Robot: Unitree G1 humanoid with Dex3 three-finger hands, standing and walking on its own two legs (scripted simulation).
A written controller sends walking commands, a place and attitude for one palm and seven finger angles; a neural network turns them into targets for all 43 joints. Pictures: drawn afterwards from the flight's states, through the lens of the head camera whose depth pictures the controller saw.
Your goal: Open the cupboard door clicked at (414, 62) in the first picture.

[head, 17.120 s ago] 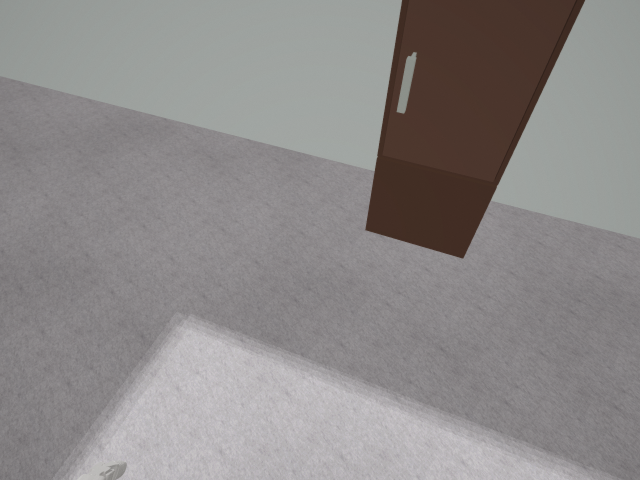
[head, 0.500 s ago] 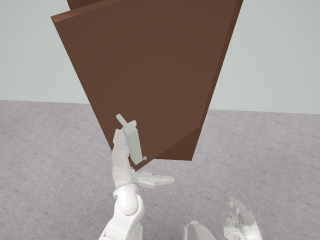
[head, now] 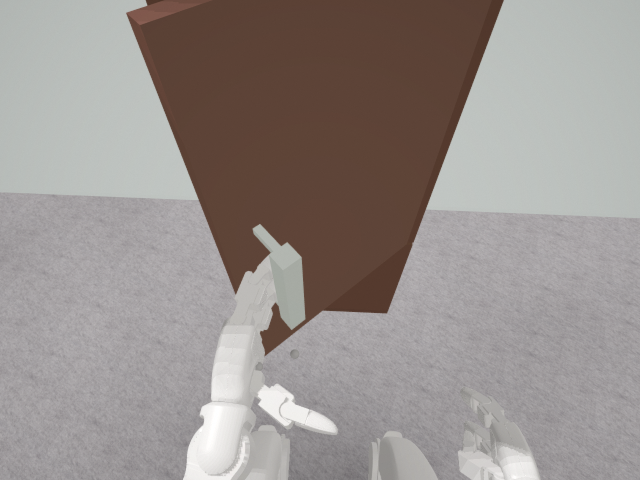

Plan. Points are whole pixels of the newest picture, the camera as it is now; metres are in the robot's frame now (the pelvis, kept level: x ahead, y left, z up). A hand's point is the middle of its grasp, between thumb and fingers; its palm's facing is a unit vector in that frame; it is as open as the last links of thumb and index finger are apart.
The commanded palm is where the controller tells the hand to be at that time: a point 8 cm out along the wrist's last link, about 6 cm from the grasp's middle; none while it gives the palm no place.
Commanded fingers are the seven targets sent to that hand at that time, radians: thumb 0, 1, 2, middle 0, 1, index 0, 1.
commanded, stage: slide the hand sideways off the handle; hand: left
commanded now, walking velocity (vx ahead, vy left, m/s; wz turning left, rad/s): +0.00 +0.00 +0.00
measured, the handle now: (278, 279) +0.35 +0.07 +0.05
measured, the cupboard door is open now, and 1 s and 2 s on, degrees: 43 43 43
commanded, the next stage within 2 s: draw the hand back to the body in 0.72 s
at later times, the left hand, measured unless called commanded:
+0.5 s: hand (243, 385) +0.22 +0.10 +0.05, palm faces -0.01 -1.00 +0.00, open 16.3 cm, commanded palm +0.19 +0.15 +0.04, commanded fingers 0.00 -0.50 0.30 -0.15 -0.30 -0.15 -0.30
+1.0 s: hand (201, 393) +0.21 +0.13 +0.07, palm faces -0.03 -1.00 -0.03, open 16.3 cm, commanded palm +0.17 +0.19 +0.08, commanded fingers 0.00 -0.50 0.30 -0.15 -0.30 -0.15 -0.30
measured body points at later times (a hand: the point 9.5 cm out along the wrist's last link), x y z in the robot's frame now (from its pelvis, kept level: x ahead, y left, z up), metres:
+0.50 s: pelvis +0.01 -0.01 -0.01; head +0.09 +0.00 +0.44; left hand +0.22 +0.15 +0.05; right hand +0.21 -0.22 -0.08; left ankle +0.03 +0.11 -0.63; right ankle +0.03 -0.11 -0.63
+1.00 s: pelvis +0.01 -0.01 +0.00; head +0.07 +0.00 +0.44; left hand +0.20 +0.18 +0.08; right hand +0.20 -0.23 -0.08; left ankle +0.03 +0.11 -0.63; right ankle +0.03 -0.11 -0.63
